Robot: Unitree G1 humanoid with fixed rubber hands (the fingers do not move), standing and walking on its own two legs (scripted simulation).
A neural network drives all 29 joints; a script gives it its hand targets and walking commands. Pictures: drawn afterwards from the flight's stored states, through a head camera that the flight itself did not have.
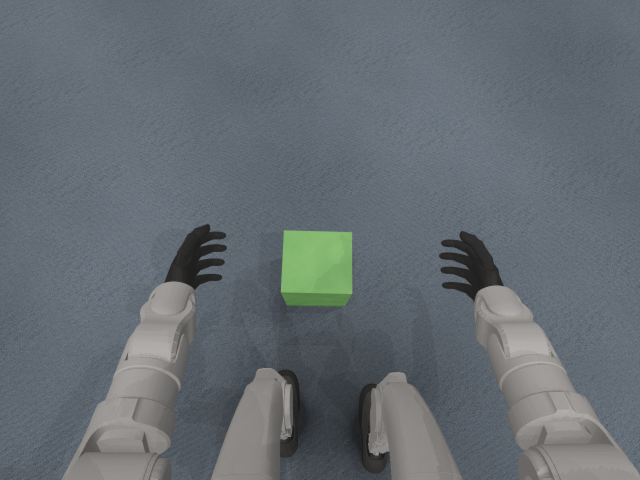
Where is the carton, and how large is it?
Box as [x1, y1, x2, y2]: [281, 230, 351, 306]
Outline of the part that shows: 284,230 281,293 286,304 344,306 351,294 351,232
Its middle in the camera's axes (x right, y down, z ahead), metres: -0.01 +0.07 +1.00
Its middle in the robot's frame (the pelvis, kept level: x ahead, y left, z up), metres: +0.48 +0.02 -0.58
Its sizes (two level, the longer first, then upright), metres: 0.161 0.147 0.220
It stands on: the floor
